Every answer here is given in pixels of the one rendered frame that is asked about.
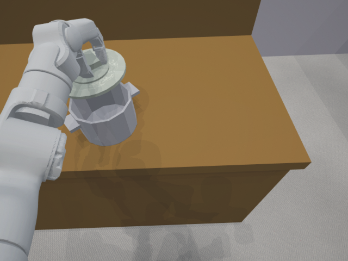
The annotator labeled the knob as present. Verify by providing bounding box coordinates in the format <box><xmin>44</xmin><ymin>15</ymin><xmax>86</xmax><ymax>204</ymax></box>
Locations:
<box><xmin>84</xmin><ymin>50</ymin><xmax>102</xmax><ymax>70</ymax></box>

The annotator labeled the pot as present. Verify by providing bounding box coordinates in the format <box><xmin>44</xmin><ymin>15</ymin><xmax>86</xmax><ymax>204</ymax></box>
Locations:
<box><xmin>64</xmin><ymin>82</ymin><xmax>140</xmax><ymax>146</ymax></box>

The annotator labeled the lid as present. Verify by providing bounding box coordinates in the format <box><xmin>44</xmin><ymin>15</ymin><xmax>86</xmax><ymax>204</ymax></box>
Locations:
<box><xmin>69</xmin><ymin>48</ymin><xmax>126</xmax><ymax>100</ymax></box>

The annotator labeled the table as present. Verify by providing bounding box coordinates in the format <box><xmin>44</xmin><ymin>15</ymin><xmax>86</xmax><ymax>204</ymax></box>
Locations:
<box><xmin>0</xmin><ymin>0</ymin><xmax>311</xmax><ymax>230</ymax></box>

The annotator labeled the left robot upper arm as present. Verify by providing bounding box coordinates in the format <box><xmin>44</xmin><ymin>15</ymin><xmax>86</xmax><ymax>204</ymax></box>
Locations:
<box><xmin>0</xmin><ymin>117</ymin><xmax>67</xmax><ymax>261</ymax></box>

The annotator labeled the left robot forearm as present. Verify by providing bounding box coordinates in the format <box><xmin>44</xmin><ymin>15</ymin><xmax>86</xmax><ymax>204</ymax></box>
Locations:
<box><xmin>0</xmin><ymin>20</ymin><xmax>83</xmax><ymax>130</ymax></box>

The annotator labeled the robot left hand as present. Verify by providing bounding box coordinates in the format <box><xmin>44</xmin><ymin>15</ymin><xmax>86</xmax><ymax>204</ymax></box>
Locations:
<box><xmin>67</xmin><ymin>18</ymin><xmax>107</xmax><ymax>78</ymax></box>

